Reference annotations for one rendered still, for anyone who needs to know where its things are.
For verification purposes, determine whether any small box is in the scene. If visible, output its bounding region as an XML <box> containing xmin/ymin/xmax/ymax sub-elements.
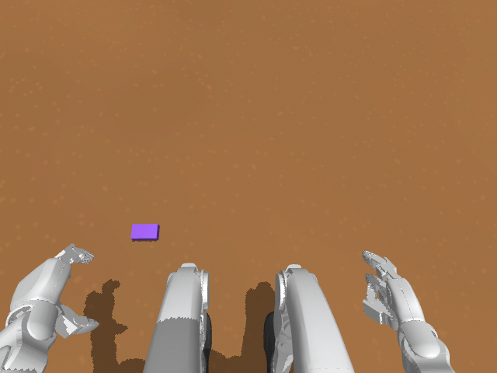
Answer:
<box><xmin>130</xmin><ymin>224</ymin><xmax>160</xmax><ymax>240</ymax></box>

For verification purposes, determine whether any left robot arm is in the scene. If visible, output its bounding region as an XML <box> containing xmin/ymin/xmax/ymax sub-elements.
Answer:
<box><xmin>0</xmin><ymin>300</ymin><xmax>58</xmax><ymax>373</ymax></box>

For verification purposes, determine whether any right robot hand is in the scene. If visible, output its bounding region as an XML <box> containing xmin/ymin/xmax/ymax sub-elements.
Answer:
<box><xmin>362</xmin><ymin>250</ymin><xmax>426</xmax><ymax>332</ymax></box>

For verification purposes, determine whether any right robot foot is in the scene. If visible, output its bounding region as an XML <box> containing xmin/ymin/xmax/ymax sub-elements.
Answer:
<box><xmin>263</xmin><ymin>312</ymin><xmax>290</xmax><ymax>373</ymax></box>

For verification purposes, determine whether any right robot arm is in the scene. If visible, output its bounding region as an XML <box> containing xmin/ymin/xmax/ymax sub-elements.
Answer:
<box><xmin>398</xmin><ymin>320</ymin><xmax>456</xmax><ymax>373</ymax></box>

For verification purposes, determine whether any left robot hand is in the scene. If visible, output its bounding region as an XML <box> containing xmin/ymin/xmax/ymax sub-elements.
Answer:
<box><xmin>10</xmin><ymin>243</ymin><xmax>99</xmax><ymax>339</ymax></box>

